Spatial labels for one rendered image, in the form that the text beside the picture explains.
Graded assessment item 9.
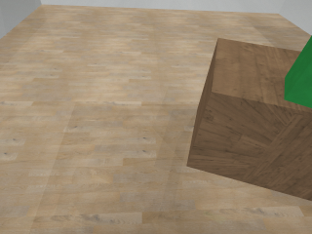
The pedestal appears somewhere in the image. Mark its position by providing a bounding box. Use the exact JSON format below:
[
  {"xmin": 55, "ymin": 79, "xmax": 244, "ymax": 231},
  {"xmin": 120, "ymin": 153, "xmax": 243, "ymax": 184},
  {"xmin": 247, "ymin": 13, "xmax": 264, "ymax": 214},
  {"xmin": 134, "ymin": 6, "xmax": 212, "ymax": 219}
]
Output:
[{"xmin": 186, "ymin": 38, "xmax": 312, "ymax": 201}]

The carton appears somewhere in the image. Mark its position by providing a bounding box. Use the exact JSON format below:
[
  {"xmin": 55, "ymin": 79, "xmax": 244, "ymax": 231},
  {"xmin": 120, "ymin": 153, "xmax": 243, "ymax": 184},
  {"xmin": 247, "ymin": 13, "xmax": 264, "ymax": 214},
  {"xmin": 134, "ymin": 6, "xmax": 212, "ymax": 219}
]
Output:
[{"xmin": 284, "ymin": 36, "xmax": 312, "ymax": 108}]

